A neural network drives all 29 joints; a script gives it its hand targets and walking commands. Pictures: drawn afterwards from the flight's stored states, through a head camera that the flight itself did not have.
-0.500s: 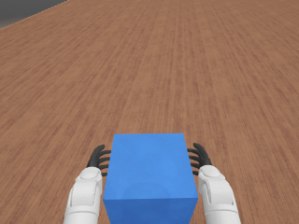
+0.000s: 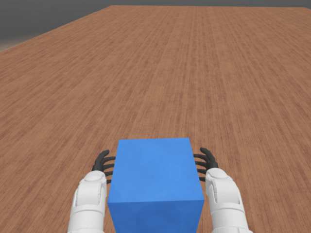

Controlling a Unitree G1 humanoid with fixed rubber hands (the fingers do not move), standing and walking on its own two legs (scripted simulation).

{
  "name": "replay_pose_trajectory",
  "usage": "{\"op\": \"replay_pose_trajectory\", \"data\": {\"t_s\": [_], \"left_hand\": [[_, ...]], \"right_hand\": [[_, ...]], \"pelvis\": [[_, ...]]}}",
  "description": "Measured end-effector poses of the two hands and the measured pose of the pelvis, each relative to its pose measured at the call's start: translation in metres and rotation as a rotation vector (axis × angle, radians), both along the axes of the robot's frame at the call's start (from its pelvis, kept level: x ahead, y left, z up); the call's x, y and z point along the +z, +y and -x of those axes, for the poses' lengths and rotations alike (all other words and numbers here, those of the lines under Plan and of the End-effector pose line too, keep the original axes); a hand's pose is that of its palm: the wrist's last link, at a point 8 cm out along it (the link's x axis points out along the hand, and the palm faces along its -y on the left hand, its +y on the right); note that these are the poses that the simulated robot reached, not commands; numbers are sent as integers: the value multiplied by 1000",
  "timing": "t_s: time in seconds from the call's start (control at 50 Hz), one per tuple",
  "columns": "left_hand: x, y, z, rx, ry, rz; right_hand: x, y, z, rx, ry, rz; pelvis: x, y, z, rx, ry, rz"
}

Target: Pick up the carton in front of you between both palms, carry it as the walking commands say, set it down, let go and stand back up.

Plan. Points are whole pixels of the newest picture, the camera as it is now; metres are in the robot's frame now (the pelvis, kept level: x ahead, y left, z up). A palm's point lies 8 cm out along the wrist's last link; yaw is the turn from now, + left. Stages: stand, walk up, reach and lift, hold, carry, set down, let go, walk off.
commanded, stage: set down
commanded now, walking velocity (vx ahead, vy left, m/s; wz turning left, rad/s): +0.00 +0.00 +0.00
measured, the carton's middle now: (155, 192) +0.29 +0.00 -0.04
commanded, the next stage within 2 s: none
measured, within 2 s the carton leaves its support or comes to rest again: neither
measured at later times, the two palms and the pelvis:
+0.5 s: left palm (109, 182) +0.35 +0.15 -0.07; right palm (200, 180) +0.35 -0.15 -0.07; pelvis -0.01 +0.02 -0.03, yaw -1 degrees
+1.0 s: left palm (117, 194) +0.40 +0.15 -0.23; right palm (191, 192) +0.40 -0.15 -0.23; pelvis -0.04 +0.01 -0.16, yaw +0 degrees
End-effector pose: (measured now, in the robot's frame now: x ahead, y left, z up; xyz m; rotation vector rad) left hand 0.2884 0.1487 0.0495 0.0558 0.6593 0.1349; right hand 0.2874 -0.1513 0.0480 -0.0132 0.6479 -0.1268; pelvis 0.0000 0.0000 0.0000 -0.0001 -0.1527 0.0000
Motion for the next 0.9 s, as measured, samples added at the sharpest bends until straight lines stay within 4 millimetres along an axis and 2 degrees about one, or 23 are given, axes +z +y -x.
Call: {"op": "replay_pose_trajectory", "data": {"t_s": [0.16,0.3,0.38,0.48,0.58,0.64,0.74,0.9], "left_hand": [[-2,0,-12,14,7,7],[-24,1,-36,27,34,20],[-51,0,-49,17,52,4],[-103,0,-58,4,56,-7],[-160,1,-62,18,44,9],[-187,2,-67,32,24,26],[-214,4,-80,57,-17,57],[-248,3,-99,65,-7,66]], "right_hand": [[-2,1,-14,-11,6,-12],[-24,3,-38,-39,33,-34],[-53,2,-50,-33,51,-25],[-106,2,-57,-19,55,2],[-164,2,-62,-19,42,-4],[-191,4,-67,-24,23,-13],[-217,5,-83,-28,-18,-31],[-249,5,-103,-37,-5,-44]], "pelvis": [[-1,0,-5,1,13,2],[-7,6,-6,-3,70,2],[-13,10,-2,-13,152,-1],[-24,15,5,-23,309,-11],[-44,19,13,-24,480,-18],[-60,20,16,-20,576,-19],[-89,21,22,-12,696,-21],[-130,18,31,-7,791,-24]]}}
